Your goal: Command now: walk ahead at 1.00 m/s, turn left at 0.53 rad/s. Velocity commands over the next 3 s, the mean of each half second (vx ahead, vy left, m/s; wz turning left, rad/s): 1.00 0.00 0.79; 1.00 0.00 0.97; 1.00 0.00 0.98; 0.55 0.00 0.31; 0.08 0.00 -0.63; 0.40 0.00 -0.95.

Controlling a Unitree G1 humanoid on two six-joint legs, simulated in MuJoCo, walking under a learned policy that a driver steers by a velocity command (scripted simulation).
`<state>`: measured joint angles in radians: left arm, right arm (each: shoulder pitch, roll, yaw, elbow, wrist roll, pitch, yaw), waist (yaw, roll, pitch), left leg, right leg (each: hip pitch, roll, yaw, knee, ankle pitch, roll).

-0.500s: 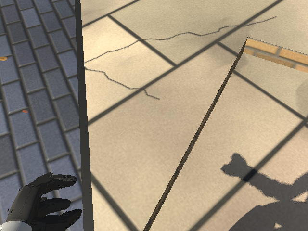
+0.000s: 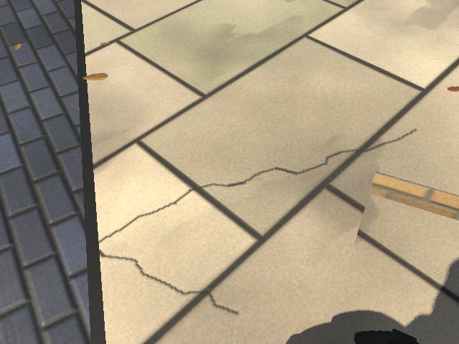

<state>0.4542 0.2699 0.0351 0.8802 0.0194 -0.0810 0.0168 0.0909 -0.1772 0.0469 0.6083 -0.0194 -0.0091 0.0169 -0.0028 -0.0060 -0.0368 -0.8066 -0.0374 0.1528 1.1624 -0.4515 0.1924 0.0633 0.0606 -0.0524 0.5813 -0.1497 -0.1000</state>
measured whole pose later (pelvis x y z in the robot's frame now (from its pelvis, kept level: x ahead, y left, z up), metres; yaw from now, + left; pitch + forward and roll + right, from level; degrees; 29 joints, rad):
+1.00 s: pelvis +0.90 +0.31 +0.09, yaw +53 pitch +1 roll +2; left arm 0.14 0.21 -0.03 0.58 0.07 -0.07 0.01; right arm 0.44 -0.34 -0.06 0.79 -0.02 -0.03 -0.01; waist -0.03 0.03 0.03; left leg -0.21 -0.26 -0.04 0.49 -0.28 0.20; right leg -0.67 -0.13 0.12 1.26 -0.43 0.06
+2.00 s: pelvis +1.25 +1.02 +0.10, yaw +89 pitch +0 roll +2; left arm 0.15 0.24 0.00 0.73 0.03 -0.04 0.00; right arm 0.37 -0.26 -0.03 0.87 0.00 -0.07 0.00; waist -0.06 -0.03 0.08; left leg -0.01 -0.14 -0.03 0.36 -0.34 0.11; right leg -0.56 -0.02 -0.02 0.60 0.03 -0.04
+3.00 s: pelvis +1.34 +1.11 +0.09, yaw +39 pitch +3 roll +0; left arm 0.07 0.35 0.06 0.61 0.03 0.03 -0.09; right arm 0.38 -0.38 -0.10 0.77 -0.05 -0.01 0.00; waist -0.07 0.04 -0.03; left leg -0.20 0.19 0.20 0.77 -0.47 -0.05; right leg -0.31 0.01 -0.10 0.64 -0.37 -0.08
